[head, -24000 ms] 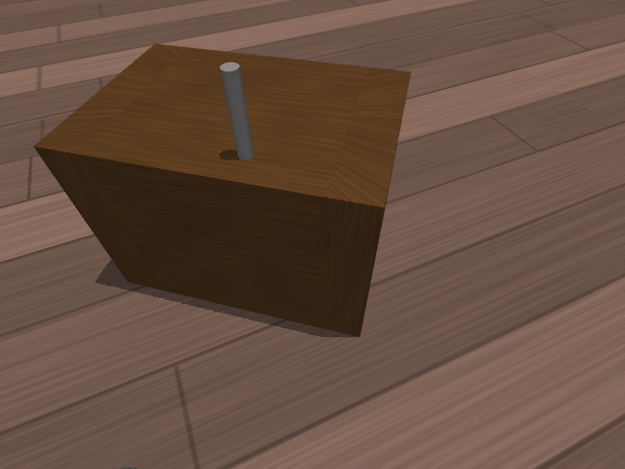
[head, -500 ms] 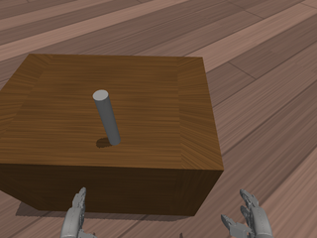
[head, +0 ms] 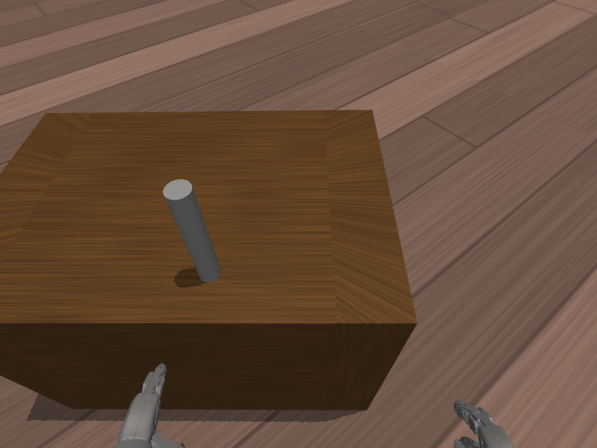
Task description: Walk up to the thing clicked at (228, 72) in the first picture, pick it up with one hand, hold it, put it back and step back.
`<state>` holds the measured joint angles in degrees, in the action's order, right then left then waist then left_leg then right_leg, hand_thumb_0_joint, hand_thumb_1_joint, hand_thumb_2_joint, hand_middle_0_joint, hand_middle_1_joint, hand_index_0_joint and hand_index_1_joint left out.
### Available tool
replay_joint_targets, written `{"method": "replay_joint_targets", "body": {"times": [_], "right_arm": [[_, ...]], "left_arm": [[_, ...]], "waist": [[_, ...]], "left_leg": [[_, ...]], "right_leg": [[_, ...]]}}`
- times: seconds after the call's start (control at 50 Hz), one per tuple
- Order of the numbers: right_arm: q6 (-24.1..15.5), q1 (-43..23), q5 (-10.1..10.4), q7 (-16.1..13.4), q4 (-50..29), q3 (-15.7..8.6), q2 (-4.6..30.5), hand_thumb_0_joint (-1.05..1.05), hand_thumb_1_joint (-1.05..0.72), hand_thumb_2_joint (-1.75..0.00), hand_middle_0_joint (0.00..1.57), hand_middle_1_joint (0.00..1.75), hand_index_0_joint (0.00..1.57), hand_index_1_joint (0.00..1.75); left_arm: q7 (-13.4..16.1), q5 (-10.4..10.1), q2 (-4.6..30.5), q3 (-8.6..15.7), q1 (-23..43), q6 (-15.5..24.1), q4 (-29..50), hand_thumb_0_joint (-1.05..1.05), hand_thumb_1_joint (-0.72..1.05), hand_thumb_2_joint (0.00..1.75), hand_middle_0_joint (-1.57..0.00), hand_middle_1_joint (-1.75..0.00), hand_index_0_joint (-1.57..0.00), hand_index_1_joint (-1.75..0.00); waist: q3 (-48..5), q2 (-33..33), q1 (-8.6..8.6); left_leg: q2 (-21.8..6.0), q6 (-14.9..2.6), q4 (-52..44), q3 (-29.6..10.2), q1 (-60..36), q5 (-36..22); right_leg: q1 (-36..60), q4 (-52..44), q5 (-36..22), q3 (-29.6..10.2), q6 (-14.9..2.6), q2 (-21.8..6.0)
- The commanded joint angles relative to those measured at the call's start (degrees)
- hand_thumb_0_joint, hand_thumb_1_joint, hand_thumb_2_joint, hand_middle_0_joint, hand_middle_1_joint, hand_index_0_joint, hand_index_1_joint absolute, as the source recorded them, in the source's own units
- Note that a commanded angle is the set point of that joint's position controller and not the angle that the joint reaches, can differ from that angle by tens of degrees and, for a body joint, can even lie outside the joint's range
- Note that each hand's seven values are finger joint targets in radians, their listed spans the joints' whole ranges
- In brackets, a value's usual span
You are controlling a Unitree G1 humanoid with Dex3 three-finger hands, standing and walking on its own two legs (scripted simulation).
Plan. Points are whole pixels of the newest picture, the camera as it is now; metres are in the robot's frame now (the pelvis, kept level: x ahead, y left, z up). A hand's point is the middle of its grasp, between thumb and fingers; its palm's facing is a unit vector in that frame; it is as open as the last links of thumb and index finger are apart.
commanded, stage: home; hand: left
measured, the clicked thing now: (196, 237) +0.43 +0.19 -0.01
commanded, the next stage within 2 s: stand in 1.90 s
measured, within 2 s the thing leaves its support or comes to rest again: neither
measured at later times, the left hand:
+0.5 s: hand out of the picture +0.03 +0.26 -0.14, palm faces -0.03 -0.93 -0.37, open 17.5 cm
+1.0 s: hand out of the picture +0.04 +0.25 -0.15, palm faces -0.02 -0.94 -0.35, open 17.5 cm
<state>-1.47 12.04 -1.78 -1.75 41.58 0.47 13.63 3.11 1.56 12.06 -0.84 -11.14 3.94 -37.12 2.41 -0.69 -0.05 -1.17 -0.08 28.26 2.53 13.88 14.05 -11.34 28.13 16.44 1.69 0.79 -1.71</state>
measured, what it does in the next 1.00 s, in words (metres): stands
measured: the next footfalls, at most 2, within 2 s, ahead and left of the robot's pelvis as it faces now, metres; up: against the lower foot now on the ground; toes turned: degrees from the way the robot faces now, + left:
none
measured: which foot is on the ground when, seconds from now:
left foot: down 0.00-1.00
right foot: down 0.00-1.00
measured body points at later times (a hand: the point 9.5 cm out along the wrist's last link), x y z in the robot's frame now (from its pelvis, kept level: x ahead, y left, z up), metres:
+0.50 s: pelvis -0.01 +0.00 +0.01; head -0.02 -0.01 +0.46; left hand +0.03 +0.31 -0.12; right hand +0.05 -0.30 -0.13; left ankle +0.01 +0.12 -0.74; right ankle -0.02 -0.13 -0.74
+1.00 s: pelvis -0.02 +0.00 +0.01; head -0.02 -0.01 +0.46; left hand +0.04 +0.30 -0.12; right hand +0.05 -0.30 -0.13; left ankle +0.01 +0.12 -0.74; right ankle -0.02 -0.13 -0.74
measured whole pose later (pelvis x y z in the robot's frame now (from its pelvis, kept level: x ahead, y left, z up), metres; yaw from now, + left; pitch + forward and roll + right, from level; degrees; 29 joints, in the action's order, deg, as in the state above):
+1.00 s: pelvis -0.02 +0.00 +0.01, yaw +0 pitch -3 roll +0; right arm -0.5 7.9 -1.1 0.4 64.7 1.1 20.2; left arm -0.2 0.8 20.1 -0.8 -8.6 0.9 -65.6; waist 2.1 -0.7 0.2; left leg -1.2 0.3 19.0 2.0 7.7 8.2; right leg -5.0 18.8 10.8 2.4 0.6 -1.3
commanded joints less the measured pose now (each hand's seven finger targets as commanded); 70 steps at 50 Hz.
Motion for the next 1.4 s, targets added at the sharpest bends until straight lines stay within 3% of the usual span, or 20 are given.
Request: {"method": "replay_joint_targets", "body": {"times": [0.0,0.1,0.22,0.34,0.42,0.52,0.72,0.78,0.94,1.02,1.12,1.22,1.38], "right_arm": [[-1.3,-1.8,-0.2,1.2,-1.1,-4.0,12.5,0.00,-0.90,-0.90,0.20,0.30,0.20,0.30],[-0.9,-3.7,0.0,2.0,5.6,-3.2,13.8,0.00,-0.90,-0.90,0.20,0.30,0.20,0.30],[-0.6,-4.8,0.4,1.9,11.7,-2.5,16.0,0.00,-0.89,-0.90,0.20,0.30,0.20,0.30],[-0.1,-5.3,0.5,1.9,16.4,-2.0,17.6,0.00,-0.89,-0.90,0.20,0.30,0.20,0.30],[-0.1,-5.8,0.5,1.8,17.9,-1.9,18.0,0.00,-0.89,-0.90,0.20,0.30,0.20,0.30],[0.0,-5.8,0.6,1.8,19.1,-1.9,18.5,0.00,-0.89,-0.90,0.20,0.30,0.20,0.30],[-0.2,-6.1,0.9,1.6,19.6,-1.6,18.0,0.00,-0.89,-0.90,0.20,0.30,0.20,0.30],[0.0,-5.7,0.9,1.5,20.0,-1.5,18.3,0.00,-0.89,-0.90,0.20,0.30,0.20,0.30],[-0.2,-5.9,1.0,1.5,20.1,-1.5,18.5,0.00,-0.89,-0.90,0.20,0.30,0.20,0.30],[-0.3,-6.9,1.0,1.3,19.9,-1.5,18.4,0.00,-0.89,-0.90,0.20,0.30,0.20,0.30],[-0.3,-6.7,1.0,1.3,20.4,-1.6,18.8,0.00,-0.89,-0.90,0.20,0.30,0.20,0.30],[-0.5,-6.8,1.1,1.2,20.4,-1.7,18.6,0.00,-0.89,-0.90,0.20,0.30,0.20,0.30],[-0.3,-7.2,1.0,1.2,20.8,-1.9,18.6,0.00,-0.89,-0.90,0.20,0.30,0.20,0.30]], "left_arm": [[-0.8,0.7,15.2,4.1,-0.1,0.3,-1.5,0.00,-0.61,0.02,-0.04,-0.04,-0.04,-0.04],[-1.5,0.4,17.1,2.7,2.8,-0.2,-8.9,0.00,-0.57,0.04,-0.05,-0.05,-0.05,-0.05],[-1.9,-0.1,19.4,2.1,3.8,-0.8,-15.5,0.00,-0.57,0.04,-0.05,-0.05,-0.05,-0.05],[-2.0,-0.3,21.0,1.6,4.2,-1.6,-20.3,0.00,-0.57,0.05,-0.05,-0.05,-0.05,-0.05],[-2.1,-0.4,21.5,1.6,3.8,-1.7,-22.4,0.00,-0.55,0.06,-0.05,-0.05,-0.05,-0.05],[-2.2,-0.5,21.7,1.8,3.3,-2.0,-24.4,0.00,-0.56,0.05,-0.05,-0.05,-0.05,-0.05],[-2.1,-0.5,20.8,1.9,3.7,-1.9,-25.2,0.00,-0.57,0.04,-0.05,-0.05,-0.05,-0.05],[-2.2,-0.8,20.7,1.9,3.6,-2.0,-25.5,0.00,-0.58,0.04,-0.05,-0.05,-0.05,-0.05],[-2.3,-0.7,20.5,2.1,4.2,-2.0,-25.5,0.00,-0.58,0.04,-0.05,-0.05,-0.05,-0.05],[-2.3,-0.7,20.5,2.2,4.8,-2.0,-25.2,0.00,-0.57,0.04,-0.05,-0.05,-0.05,-0.05],[-2.3,-0.8,20.5,2.3,5.1,-2.2,-25.3,0.00,-0.57,0.05,-0.05,-0.05,-0.05,-0.05],[-2.3,-0.9,20.6,2.3,5.6,-2.0,-24.9,0.00,-0.58,0.04,-0.05,-0.05,-0.05,-0.05],[-2.3,-0.9,20.5,2.3,6.0,-2.3,-24.9,0.00,-0.57,0.04,-0.05,-0.05,-0.05,-0.05]], "waist": [[-10.6,0.7,0.11],[-4.0,1.9,-0.43],[-4.8,0.6,-0.37],[-1.2,0.5,-0.16],[-1.9,0.7,0.16],[-0.2,0.3,0.27],[-1.6,1.3,0.25],[-0.6,0.4,0.11],[-1.1,0.4,-0.04],[-2.8,0.5,0.15],[-2.2,0.5,0.15],[-4.7,0.9,0.12],[-3.0,0.8,0.09]], "left_leg": [[-5.2,-2.03,-1.6,-5.2,-4.9,-18.5],[-5.0,-1.39,-4.6,-5.9,-4.5,-12.0],[-5.3,-1.27,-7.0,-6.4,-7.0,-12.8],[-5.3,-0.91,-10.9,-7.1,-5.5,-5.3],[-5.6,-1.08,-11.7,-7.3,-5.9,-5.7],[-5.7,-1.16,-13.3,-8.0,-4.8,-1.3],[-6.0,-1.17,-12.5,-7.6,-6.4,-6.5],[-5.8,-1.03,-13.1,-7.4,-6.0,-3.9],[-6.0,-1.02,-13.1,-7.4,-6.4,-5.2],[-6.4,-1.08,-12.7,-7.2,-7.5,-8.2],[-6.3,-1.02,-13.1,-7.1,-7.6,-8.0],[-6.8,-1.02,-12.0,-6.8,-9.2,-15.0],[-6.7,-0.84,-12.9,-6.8,-8.6,-11.8]], "right_leg": [[2.8,-1.9,-19.8,-3.3,-2.13,-5.2],[-0.7,-6.5,-12.0,-4.1,-2.16,-5.2],[2.2,-9.0,-13.1,-5.1,-2.42,-5.6],[1.3,-12.3,-4.3,-5.6,-2.22,-5.4],[2.3,-12.8,-4.7,-5.6,-2.25,-5.5],[1.4,-13.7,-1.3,-5.7,-2.12,-5.1],[3.0,-14.1,-6.3,-6.2,-1.81,-5.7],[2.2,-14.4,-4.3,-6.3,-1.90,-5.6],[2.9,-14.3,-5.8,-6.1,-1.74,-5.8],[4.1,-13.7,-9.7,-5.9,-1.70,-6.0],[4.2,-13.7,-9.0,-5.9,-1.66,-6.0],[6.3,-12.7,-15.6,-5.7,-1.50,-6.5],[5.4,-13.6,-11.9,-5.5,-1.46,-6.4]]}}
